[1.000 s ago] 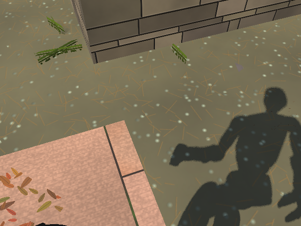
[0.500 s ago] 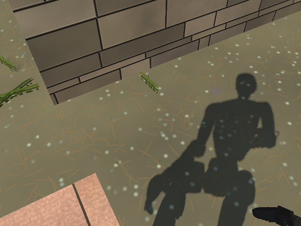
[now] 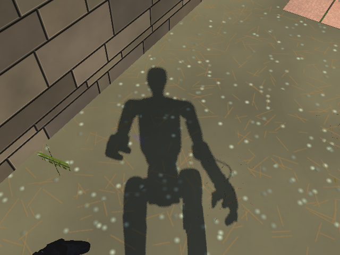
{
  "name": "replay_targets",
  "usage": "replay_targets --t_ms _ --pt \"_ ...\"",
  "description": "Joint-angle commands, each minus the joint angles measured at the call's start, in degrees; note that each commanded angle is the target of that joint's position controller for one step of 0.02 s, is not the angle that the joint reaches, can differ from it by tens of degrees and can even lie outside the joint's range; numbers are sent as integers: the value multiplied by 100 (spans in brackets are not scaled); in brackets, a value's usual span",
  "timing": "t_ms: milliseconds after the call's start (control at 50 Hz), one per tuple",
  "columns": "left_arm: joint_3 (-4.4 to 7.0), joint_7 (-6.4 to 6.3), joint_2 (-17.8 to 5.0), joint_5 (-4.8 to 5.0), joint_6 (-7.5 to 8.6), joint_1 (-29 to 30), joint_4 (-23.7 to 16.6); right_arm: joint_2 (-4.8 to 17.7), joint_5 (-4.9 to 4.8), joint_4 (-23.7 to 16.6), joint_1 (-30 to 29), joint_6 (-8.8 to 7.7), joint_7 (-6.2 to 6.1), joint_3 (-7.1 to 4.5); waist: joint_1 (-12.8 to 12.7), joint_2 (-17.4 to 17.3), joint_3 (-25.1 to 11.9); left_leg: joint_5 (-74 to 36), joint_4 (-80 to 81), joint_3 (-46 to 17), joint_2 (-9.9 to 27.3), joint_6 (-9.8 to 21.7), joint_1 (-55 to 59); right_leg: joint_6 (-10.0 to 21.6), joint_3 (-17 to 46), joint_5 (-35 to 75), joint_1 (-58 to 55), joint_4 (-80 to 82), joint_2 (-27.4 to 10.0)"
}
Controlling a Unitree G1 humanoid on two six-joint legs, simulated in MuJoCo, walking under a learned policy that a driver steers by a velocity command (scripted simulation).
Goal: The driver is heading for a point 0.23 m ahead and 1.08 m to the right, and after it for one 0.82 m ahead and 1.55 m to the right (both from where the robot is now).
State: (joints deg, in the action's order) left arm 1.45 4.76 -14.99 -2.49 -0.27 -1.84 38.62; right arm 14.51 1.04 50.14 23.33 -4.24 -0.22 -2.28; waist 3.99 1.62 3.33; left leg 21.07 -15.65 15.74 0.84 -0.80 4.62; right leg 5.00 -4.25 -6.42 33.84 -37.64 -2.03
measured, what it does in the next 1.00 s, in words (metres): walks ahead, turning right: right foot, then left foot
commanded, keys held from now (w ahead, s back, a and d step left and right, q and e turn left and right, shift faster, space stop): w+e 0.44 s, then w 0.50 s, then w+e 0.06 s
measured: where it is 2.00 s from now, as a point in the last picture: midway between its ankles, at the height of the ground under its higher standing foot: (245, 126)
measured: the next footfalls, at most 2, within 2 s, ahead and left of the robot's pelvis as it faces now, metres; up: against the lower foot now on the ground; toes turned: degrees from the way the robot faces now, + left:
right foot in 0.06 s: +0.20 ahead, -0.08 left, +0.00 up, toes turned -5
left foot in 0.58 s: +0.54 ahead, +0.01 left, +0.00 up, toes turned -19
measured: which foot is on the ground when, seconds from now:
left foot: down 0.00-0.08, up 0.10-0.56, down 0.58-1.00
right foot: up 0.00-0.04, down 0.06-0.60, up 0.62-1.00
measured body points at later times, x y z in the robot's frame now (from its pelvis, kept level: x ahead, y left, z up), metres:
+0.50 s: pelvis +0.29 -0.04 +0.01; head +0.32 -0.05 +0.45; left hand +0.34 +0.25 -0.11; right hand +0.43 -0.32 -0.09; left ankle +0.48 +0.06 -0.69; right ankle +0.16 -0.08 -0.73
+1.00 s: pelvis +0.56 -0.09 +0.01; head +0.59 -0.09 +0.46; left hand +0.82 +0.05 -0.10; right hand +0.42 -0.31 -0.12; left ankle +0.50 +0.03 -0.73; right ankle +0.65 -0.26 -0.69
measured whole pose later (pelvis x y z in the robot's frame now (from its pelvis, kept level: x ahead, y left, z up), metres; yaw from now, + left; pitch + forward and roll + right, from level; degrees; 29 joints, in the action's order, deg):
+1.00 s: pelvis +0.56 -0.09 +0.01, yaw -22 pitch +1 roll +1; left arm 0.2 2.5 -13.9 -1.9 1.8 -4.0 44.5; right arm 12.8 0.5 53.2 26.0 -4.6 1.0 -1.7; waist 3.7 2.4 2.1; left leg 14.9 -12.1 3.8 -3.9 3.3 1.6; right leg 1.7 -1.4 -3.7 33.7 -37.7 -3.3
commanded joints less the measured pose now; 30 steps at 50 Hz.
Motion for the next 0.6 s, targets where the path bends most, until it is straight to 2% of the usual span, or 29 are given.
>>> replay_targets --t_ms 20,40,60,80,100,120,140,160,180,200,240,280,340,440,500,540,560,580,600 --pt "157 -73 -472 -47 84 -138 -317 1163 13 -182 78 70 -87 -252 -401 -755 -269 -5968 -994 -221 1498 635 81 350 -398 -793 -841 292 549" --pt "233 -128 -583 -60 131 -810 -118 1225 1 -194 56 129 -94 -258 -694 -692 -670 -6130 -2014 -144 1472 604 -79 510 -389 -884 -1635 547 781" --pt "366 -219 -819 -107 168 -1822 216 1199 12 -289 -18 153 -90 -240 -1154 -372 -1235 -5150 -3489 -61 1356 442 -917 723 10 -837 -3058 878 681" --pt "548 -318 -1485 -102 144 -2089 214 570 -32 -659 220 124 0 -93 -968 805 -1912 -1191 -5440 -103 783 137 -3136 1296 2547 -1672 -4938 1043 -1038" --pt "621 -354 -1753 111 92 -2133 51 783 19 -969 -223 93 48 -145 -1039 913 -2333 1144 -6647 -1106 -146 -63 -4451 1851 5045 -1094 -5441 1955 -1850" --pt "596 -409 -1588 159 60 -2096 193 922 28 -1103 -890 65 62 -171 -1116 202 -1532 521 -6611 -1672 225 2 -5049 1655 4016 -372 -5100 2019 -1586" --pt "530 -454 -1309 198 83 -1857 274 779 -27 -1095 -881 -6 66 -101 -861 46 -866 -4 -6106 -1642 451 37 -4870 1494 3233 422 -4239 2033 -1422" --pt "462 -471 -1070 191 124 -1605 284 748 3 -990 -772 -6 55 -98 -568 -177 -525 -156 -5563 -1658 618 34 -4455 1232 2702 1060 -3538 2094 -1069" --pt "409 -485 -923 228 165 -1396 274 736 103 -958 -640 79 57 -96 -335 -147 -396 -159 -5281 -1691 681 -28 -4059 1114 2343 1479 -3019 2164 -786" --pt "370 -474 -828 238 213 -1283 239 712 170 -895 -469 184 76 -91 -216 -53 -489 -182 -5115 -1690 702 -91 -3751 1079 2136 1672 -2766 2228 -642" --pt "378 -439 -853 260 313 -1419 299 622 193 -919 -502 317 122 -85 -177 -40 -539 -296 -4846 -1600 652 -193 -3689 1130 2011 1804 -2541 2337 -476" --pt "417 -429 -965 232 340 -1632 364 549 176 -1036 -873 358 139 -69 -279 -24 -391 -699 -4441 -1550 625 -256 -3919 1103 2044 1406 -2414 2507 -393" --pt "421 -432 -955 232 341 -2010 480 549 163 -1268 -1648 352 133 -58 -547 71 -130 -1341 -3625 -1587 578 -297 -4376 1008 2194 1066 -2598 2607 -347" --pt "443 -479 -1020 198 348 -2530 630 534 102 -1559 -2542 261 179 1 -900 150 -84 -1883 -2507 -1615 271 -208 -4438 898 2386 1581 -3204 2258 -389" --pt "425 -544 -1031 173 360 -2563 690 573 76 -1620 -2597 183 195 13 -868 234 -69 -1881 -1926 -1595 136 1 -3890 724 2455 1998 -3360 2076 -547" --pt "413 -562 -1082 160 390 -2347 704 694 81 -1443 -2020 141 154 -46 -574 298 -159 -1543 -1594 -1524 -52 217 -2840 497 2411 2667 -3181 1781 -574" --pt "411 -551 -1121 156 408 -2279 735 811 85 -1243 -1430 105 100 -113 -305 215 -409 -1314 -1424 -1419 -233 335 -2094 397 2274 3364 -3162 1143 -431" --pt "384 -518 -1072 164 432 -2244 770 957 114 -1027 -663 38 32 -182 85 -25 -828 -1369 -1151 -1499 -92 491 -1062 279 1964 3288 -2894 59 -101" --pt "272 -489 -685 174 472 -2342 632 1335 211 -973 253 -4 -63 -260 377 -587 -1620 -314 -1032 -2922 1185 773 179 154 1635 1625 -2141 -1598 227"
